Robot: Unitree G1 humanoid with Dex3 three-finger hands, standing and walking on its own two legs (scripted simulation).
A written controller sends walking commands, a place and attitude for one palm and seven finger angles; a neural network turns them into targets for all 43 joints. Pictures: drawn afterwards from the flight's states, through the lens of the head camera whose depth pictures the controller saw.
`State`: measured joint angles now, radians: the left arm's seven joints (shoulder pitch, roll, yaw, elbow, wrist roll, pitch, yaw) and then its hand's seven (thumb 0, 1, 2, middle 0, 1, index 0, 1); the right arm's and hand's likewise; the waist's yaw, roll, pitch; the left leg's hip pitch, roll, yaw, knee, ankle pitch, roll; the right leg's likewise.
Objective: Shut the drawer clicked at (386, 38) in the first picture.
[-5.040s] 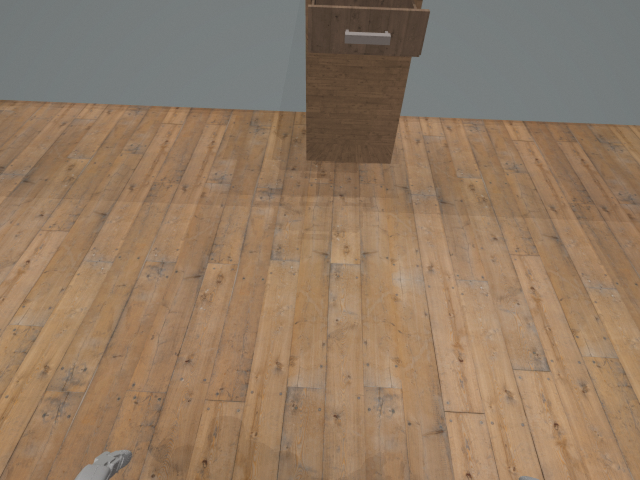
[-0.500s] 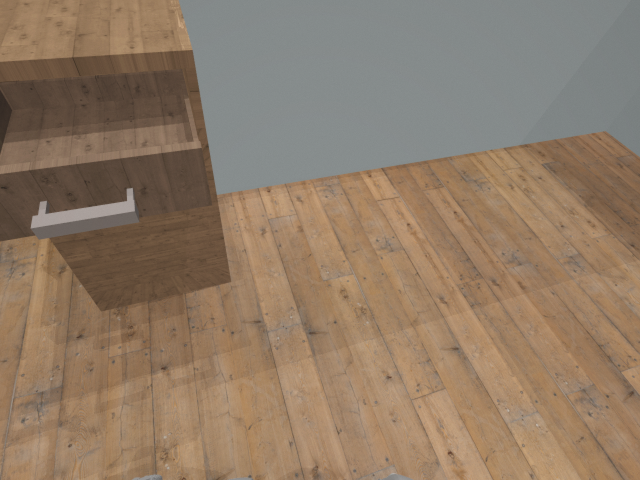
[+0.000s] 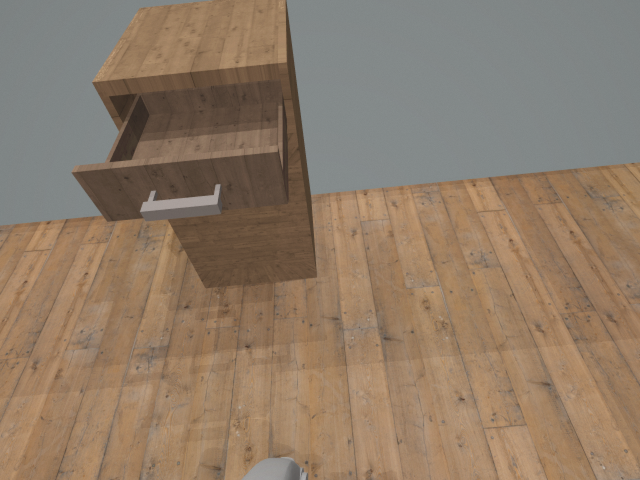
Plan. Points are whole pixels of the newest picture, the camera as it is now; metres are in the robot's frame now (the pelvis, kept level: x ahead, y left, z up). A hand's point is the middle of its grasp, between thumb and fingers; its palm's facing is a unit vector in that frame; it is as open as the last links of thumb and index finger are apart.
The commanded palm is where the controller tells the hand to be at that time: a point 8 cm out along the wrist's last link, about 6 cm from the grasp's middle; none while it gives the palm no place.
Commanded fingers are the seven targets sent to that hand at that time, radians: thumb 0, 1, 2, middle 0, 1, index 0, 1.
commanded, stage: take the last steps up to it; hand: left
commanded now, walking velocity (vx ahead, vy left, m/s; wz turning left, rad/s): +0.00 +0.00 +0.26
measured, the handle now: (184, 200) +0.60 +0.31 -0.03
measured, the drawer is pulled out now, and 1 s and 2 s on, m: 0.27 0.27 0.27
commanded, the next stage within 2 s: come to a stop and stand still in 1.24 s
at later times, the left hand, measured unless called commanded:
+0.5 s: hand out of the picture -0.01 +0.25 -0.17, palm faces +0.16 -0.97 -0.19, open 7.4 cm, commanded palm none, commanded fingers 0.00 0.90 0.90 -0.20 -0.30 -0.20 -0.30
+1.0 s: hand (223, 416) +0.24 +0.18 -0.15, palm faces +0.15 -0.96 -0.23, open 7.2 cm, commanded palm none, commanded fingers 0.00 0.90 0.90 -0.20 -0.30 -0.20 -0.30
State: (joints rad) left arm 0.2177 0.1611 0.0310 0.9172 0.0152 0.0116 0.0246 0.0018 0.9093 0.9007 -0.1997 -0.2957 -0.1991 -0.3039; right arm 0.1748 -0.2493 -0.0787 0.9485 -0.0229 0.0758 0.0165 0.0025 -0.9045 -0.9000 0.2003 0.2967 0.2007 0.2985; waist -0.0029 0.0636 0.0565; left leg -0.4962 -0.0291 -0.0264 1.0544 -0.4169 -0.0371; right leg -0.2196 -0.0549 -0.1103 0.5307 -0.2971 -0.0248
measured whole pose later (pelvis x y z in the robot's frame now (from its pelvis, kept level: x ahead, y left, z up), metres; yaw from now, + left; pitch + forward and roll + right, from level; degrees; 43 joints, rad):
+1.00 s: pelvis +0.18 -0.01 +0.00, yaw +6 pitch -3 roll +1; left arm 0.19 0.16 0.05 1.03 0.01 -0.06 0.02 -0.02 0.95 0.90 -0.20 -0.30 -0.20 -0.30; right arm 0.33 -0.17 -0.05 1.10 -0.03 -0.01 -0.01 0.00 -0.91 -0.90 0.20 0.30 0.20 0.30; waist -0.03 0.04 0.05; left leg -0.45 0.10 0.04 1.14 -0.31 0.01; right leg -0.23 0.00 -0.16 0.46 -0.19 -0.08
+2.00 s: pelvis +0.27 -0.04 +0.01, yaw +6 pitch -1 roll +4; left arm 0.23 0.14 0.03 1.01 0.02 0.01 0.03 0.00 0.91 0.90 -0.20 -0.30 -0.20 -0.30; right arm 0.25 -0.22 -0.07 1.06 -0.02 0.07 0.01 0.00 -0.91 -0.90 0.20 0.30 0.20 0.30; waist 0.01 0.04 0.04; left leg -0.40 0.01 0.02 0.94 -0.36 -0.04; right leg -0.23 -0.06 -0.04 0.47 -0.22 -0.03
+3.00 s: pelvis +0.29 -0.02 +0.00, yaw +7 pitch +0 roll +0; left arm 0.21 0.16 0.02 1.12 0.00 -0.01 0.04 0.00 0.94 0.90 -0.20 -0.30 -0.20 -0.30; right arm 0.28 -0.12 0.00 1.17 -0.01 0.00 -0.04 0.00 -0.91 -0.90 0.20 0.30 0.20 0.30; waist -0.01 0.02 0.03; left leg -0.10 0.08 0.01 0.40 -0.30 -0.07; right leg -0.15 0.04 -0.07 0.43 -0.28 -0.06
